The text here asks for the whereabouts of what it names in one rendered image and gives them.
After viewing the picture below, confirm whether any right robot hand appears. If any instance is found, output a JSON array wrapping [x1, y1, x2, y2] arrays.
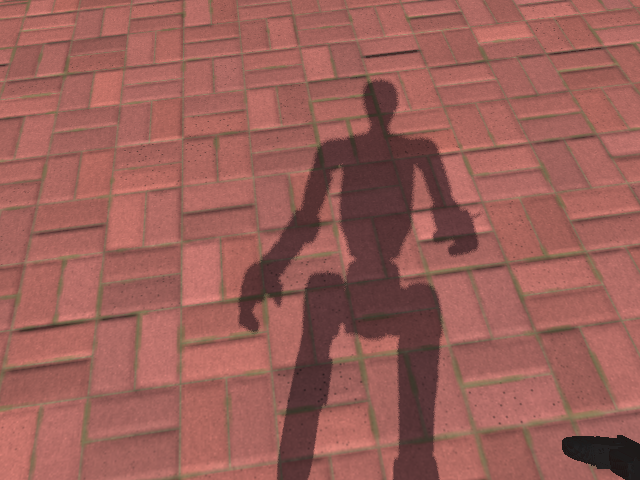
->
[[562, 435, 640, 480]]

